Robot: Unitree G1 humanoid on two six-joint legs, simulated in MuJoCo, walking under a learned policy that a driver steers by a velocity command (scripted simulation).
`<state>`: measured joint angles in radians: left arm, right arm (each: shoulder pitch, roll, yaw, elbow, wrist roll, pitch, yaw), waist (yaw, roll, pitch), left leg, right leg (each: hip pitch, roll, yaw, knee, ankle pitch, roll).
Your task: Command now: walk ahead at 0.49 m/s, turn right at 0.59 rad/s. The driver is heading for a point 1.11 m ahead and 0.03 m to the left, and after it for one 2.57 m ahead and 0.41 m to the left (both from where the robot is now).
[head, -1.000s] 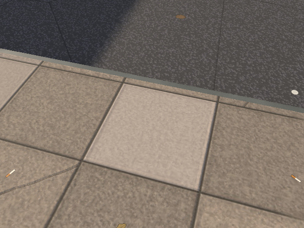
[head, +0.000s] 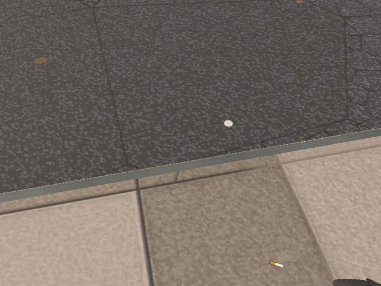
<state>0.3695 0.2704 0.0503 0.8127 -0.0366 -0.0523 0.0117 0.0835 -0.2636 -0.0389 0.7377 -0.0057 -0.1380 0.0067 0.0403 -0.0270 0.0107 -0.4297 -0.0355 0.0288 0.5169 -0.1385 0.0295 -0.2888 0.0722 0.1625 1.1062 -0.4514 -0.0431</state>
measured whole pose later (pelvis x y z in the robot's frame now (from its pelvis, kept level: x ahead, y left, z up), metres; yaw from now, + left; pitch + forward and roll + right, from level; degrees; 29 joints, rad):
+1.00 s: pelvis +0.33 -0.07 +0.02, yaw -11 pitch +1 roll -1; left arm 0.20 0.26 0.08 0.80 0.07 -0.08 -0.02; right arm 0.34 -0.23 -0.02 0.87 -0.02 -0.11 -0.04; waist -0.06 0.00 -0.02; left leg -0.12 0.05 0.00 0.33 -0.23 0.03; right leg -0.31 0.03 -0.03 0.67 -0.43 -0.10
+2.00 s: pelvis +0.86 -0.12 -0.01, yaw +14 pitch +2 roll -1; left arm 0.20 0.23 -0.02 0.74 0.06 -0.13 -0.01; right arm 0.35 -0.27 -0.04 0.84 -0.07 -0.14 0.08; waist -0.02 0.02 -0.03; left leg -0.45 -0.15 -0.16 1.22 -0.50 0.07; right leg -0.42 0.00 -0.04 0.69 -0.33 -0.03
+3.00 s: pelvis +1.38 +0.14 -0.16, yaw +33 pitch +3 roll +1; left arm 0.11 0.22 0.05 0.80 -0.01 -0.10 -0.02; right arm 0.32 -0.26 -0.06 0.98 0.03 -0.07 -0.01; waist -0.02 0.01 -0.02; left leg -0.33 -0.02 -0.05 1.12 -0.46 0.04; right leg -0.47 0.00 -0.04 0.61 -0.19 -0.05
